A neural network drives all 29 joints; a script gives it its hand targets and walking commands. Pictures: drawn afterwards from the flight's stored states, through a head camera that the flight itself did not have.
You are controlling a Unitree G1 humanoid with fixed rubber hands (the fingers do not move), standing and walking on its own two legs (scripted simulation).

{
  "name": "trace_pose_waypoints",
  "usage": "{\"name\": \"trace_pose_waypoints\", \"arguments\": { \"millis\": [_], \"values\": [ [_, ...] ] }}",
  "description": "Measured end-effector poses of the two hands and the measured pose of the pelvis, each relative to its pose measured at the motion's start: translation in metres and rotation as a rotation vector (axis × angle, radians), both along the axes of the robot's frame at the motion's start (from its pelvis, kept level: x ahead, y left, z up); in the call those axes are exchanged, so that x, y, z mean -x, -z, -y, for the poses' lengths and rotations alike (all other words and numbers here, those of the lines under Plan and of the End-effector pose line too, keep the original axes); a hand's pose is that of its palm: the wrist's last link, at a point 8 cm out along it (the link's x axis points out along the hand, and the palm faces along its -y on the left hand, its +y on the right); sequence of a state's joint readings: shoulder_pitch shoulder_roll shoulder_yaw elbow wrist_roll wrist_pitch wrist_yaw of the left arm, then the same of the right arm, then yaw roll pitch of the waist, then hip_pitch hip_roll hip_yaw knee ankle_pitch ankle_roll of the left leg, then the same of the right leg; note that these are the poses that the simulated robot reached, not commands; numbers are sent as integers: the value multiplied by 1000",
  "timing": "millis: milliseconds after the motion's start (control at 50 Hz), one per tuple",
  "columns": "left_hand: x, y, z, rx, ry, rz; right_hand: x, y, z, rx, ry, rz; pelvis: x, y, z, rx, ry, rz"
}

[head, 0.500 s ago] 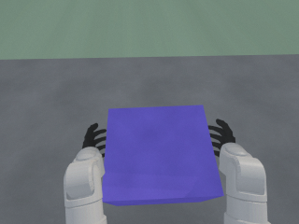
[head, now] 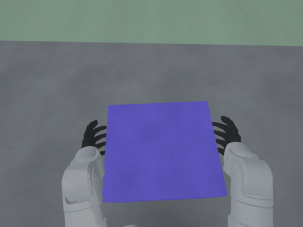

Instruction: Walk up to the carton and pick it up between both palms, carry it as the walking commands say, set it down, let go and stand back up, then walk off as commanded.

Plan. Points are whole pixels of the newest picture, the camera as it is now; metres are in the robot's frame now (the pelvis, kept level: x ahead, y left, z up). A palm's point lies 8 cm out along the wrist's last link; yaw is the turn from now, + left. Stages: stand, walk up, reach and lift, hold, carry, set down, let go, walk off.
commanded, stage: carry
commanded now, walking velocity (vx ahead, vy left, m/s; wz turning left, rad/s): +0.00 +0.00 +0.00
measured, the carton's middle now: (159, 155) +0.31 +0.01 -0.02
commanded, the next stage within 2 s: hold in 1.62 s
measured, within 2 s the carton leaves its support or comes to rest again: neither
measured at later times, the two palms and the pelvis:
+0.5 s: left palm (78, 165) +0.24 +0.18 +0.09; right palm (231, 154) +0.26 -0.14 +0.09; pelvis -0.02 +0.01 +0.00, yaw +1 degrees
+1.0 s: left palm (83, 174) +0.24 +0.18 +0.06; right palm (227, 164) +0.25 -0.14 +0.05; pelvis -0.03 +0.01 +0.00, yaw +1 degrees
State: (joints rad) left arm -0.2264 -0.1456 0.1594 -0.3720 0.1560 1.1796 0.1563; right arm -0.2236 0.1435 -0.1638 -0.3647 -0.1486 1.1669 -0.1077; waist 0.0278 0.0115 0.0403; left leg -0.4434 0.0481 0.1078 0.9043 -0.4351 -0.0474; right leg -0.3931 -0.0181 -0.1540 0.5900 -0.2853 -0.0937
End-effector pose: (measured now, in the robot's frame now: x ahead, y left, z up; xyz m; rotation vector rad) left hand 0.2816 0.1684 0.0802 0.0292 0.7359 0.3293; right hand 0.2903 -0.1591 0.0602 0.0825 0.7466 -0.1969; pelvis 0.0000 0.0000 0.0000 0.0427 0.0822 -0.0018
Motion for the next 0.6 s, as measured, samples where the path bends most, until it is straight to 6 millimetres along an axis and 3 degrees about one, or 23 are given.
{"name": "trace_pose_waypoints", "arguments": {
  "millis": [200, 400, 500, 600],
  "values": [
    [4, 0, -22, 49, -17, 37, -2, -18, -22, 53, -14, 39, -2, 3, -13, 39, -19, -16],
    [25, -16, -18, 40, -14, 67, 18, -35, -19, 63, -15, 71, 9, 3, -13, 38, -18, 9],
    [37, -12, -15, 38, -8, 36, 30, -30, -15, 75, -31, 42, 16, 3, -13, 37, -18, 28],
    [46, 5, -13, 24, 2, -20, 39, -12, -13, 86, -54, -12, 24, 4, -13, 37, -18, 40]
  ]
}}
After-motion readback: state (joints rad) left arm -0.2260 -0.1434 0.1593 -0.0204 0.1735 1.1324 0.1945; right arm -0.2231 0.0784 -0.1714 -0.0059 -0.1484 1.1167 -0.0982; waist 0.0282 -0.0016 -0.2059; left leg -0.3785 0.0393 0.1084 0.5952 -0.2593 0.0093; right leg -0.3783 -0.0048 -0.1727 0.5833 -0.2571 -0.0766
